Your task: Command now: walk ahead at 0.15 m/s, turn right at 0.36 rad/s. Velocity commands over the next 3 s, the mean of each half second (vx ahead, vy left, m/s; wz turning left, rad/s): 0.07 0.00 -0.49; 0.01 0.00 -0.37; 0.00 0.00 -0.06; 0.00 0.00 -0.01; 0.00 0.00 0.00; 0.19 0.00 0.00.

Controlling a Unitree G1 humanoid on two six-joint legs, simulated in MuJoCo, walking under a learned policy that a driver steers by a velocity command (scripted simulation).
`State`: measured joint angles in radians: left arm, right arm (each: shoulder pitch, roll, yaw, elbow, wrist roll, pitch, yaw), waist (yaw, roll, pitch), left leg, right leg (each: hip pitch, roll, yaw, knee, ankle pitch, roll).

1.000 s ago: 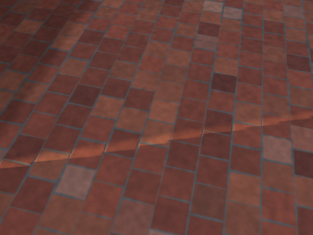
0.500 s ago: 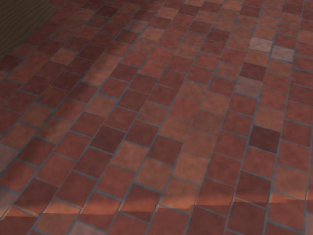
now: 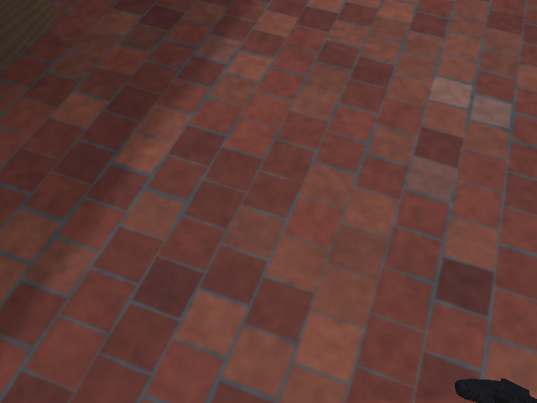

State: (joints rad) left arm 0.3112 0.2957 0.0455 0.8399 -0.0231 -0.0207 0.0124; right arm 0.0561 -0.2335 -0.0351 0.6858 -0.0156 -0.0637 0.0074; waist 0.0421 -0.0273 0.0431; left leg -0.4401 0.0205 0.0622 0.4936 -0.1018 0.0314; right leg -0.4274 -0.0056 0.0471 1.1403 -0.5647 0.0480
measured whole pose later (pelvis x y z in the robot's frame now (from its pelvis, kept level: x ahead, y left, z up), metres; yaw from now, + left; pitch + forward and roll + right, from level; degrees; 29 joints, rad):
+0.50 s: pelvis +0.04 -0.04 +0.01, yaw -16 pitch +3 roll +3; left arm 0.23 0.29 0.07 0.67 0.00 0.02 0.02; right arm 0.07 -0.31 -0.09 0.81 -0.01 0.02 -0.04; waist 0.01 0.03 0.03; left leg -0.58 0.00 -0.01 1.09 -0.39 -0.05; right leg -0.33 0.02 0.04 0.48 -0.20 -0.05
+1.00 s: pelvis +0.06 -0.02 +0.01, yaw -27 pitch +1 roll -1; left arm 0.19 0.31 0.08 0.66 0.00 0.05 0.03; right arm 0.15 -0.25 -0.05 0.82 -0.01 0.00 -0.01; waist -0.02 -0.04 0.03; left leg -0.24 0.01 -0.03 0.46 -0.24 0.01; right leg -0.39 0.03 0.10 0.86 -0.47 0.08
